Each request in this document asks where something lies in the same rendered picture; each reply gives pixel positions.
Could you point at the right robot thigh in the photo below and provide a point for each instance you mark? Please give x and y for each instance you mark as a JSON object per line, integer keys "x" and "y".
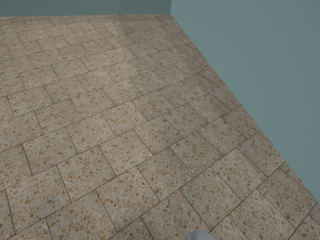
{"x": 199, "y": 235}

